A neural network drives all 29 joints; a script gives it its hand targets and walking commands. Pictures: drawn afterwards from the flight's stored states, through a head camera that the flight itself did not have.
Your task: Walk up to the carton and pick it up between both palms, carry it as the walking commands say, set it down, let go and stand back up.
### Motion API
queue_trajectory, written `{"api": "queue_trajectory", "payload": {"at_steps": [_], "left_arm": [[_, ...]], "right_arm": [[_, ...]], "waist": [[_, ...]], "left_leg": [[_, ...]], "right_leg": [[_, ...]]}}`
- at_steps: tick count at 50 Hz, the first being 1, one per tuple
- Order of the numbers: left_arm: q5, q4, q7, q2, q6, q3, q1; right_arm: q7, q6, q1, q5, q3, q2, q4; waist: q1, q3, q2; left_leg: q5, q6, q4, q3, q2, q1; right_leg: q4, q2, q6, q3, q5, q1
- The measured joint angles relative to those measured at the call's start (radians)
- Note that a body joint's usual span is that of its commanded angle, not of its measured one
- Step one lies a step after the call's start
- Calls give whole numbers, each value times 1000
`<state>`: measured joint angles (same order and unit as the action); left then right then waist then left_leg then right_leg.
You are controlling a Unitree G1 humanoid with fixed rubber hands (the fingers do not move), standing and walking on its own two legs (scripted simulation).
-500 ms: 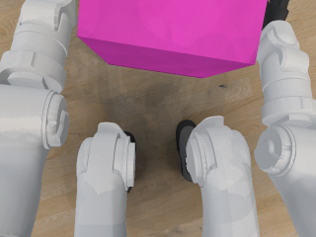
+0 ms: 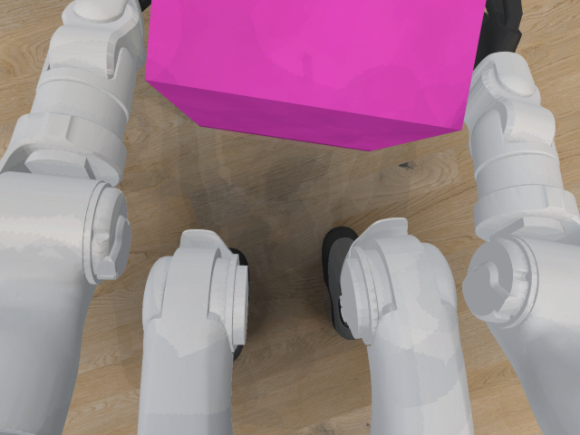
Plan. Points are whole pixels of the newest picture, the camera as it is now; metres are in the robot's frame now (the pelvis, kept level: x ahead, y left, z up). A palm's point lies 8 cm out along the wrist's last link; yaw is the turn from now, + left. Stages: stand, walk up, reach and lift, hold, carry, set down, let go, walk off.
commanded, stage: set down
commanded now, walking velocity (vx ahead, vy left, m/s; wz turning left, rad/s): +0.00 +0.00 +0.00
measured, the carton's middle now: (305, 49) +0.54 -0.04 -0.22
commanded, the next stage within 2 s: let go in 1.90 s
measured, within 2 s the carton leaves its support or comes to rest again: neither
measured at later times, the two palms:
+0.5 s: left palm out of the picture +0.58 +0.17 -0.17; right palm (492, 58) +0.51 -0.25 -0.17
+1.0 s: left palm out of the picture +0.58 +0.18 -0.03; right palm out of the picture +0.50 -0.27 -0.04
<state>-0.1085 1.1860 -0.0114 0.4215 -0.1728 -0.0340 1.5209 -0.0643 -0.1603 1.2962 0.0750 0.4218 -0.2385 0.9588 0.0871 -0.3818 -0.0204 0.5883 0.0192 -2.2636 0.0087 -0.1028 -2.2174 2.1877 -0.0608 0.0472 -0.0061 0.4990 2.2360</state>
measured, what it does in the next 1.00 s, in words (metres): rises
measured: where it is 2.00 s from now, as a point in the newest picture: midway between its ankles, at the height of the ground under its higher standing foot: (287, 312)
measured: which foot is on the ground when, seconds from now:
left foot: down 0.00-1.00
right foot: down 0.00-1.00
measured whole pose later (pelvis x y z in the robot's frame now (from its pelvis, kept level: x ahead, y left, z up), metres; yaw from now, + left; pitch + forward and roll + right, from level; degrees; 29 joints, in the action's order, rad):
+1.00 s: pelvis +0.00 -0.01 +0.09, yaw +1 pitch +28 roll +1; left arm -0.20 0.73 0.04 0.58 -0.34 -0.15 1.36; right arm -0.14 -0.36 1.16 0.24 0.27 -0.36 0.47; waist 0.11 -0.52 0.01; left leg 0.61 0.02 -1.99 0.02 -0.08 -1.88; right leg 1.95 -0.07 0.02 0.03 0.52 1.93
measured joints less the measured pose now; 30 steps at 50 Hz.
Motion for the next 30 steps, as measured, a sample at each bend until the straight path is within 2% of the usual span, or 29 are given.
{"api": "queue_trajectory", "payload": {"at_steps": [7, 11, 15, 20, 26, 30], "left_arm": [[-50, -33, -12, 26, 30, 33, 6], [-89, -82, -34, 54, 30, 50, 26], [-105, -113, -45, 55, 24, 59, -1], [-101, -165, -38, 57, 27, 28, -33], [-75, -266, -25, 76, 20, -18, -104], [-87, -351, -13, 99, -7, -24, -168]], "right_arm": [[-32, 53, 46, 45, -87, -35, 66], [-60, 62, 71, 94, -129, -60, 54], [-80, 63, 37, 126, -132, -73, 13], [-77, 63, 2, 146, -140, -79, -54], [-72, 45, -56, 162, -131, -86, -142], [-72, 17, -110, 177, -130, -90, -229]], "waist": [[-1, -75, 0], [-2, -152, 4], [-4, -143, 12], [-3, -142, 6], [-7, -143, -5], [-9, -144, -3]], "left_leg": [[-8, -4, 19, -7, -1, 31], [-4, -4, 28, -12, 1, 58], [18, -5, 21, -15, 0, 55], [50, -11, 0, -19, 0, 56], [84, -18, -28, -23, 4, 60], [95, -19, -33, -19, 7, 69]], "right_leg": [[-22, 2, -2, -4, -7, -33], [-32, 9, -7, -10, -2, -64], [-23, 14, -13, -16, 20, -58], [1, 16, -23, -23, 49, -53], [32, 17, -35, -31, 75, -49], [40, 15, -38, -29, 84, -52]]}}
